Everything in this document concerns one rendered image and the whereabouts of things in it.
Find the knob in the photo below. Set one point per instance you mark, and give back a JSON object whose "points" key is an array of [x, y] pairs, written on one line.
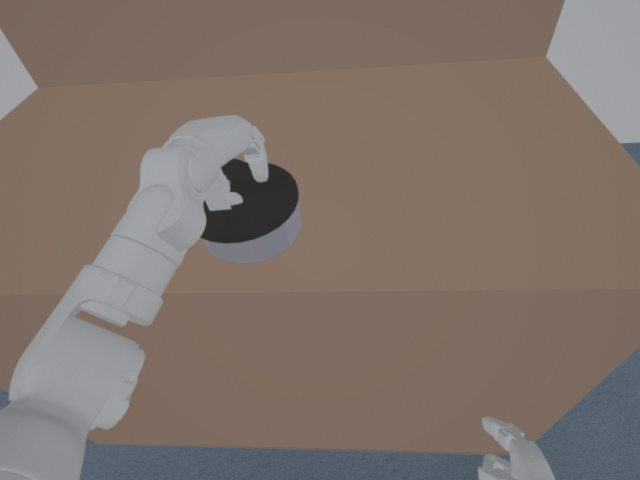
{"points": [[239, 174]]}

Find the lid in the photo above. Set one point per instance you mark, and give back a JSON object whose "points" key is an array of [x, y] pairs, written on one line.
{"points": [[266, 206]]}

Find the left robot forearm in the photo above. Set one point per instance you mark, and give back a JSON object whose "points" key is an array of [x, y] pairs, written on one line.
{"points": [[128, 277]]}

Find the pot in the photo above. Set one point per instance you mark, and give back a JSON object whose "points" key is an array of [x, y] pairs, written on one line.
{"points": [[260, 249]]}

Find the robot right hand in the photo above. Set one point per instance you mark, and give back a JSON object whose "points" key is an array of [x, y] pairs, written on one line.
{"points": [[526, 460]]}

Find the table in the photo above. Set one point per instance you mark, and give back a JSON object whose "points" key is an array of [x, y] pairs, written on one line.
{"points": [[470, 241]]}

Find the robot left upper arm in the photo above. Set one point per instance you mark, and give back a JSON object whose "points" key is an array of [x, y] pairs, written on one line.
{"points": [[84, 379]]}

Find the robot left hand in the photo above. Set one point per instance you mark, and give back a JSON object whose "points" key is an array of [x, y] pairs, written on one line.
{"points": [[230, 136]]}

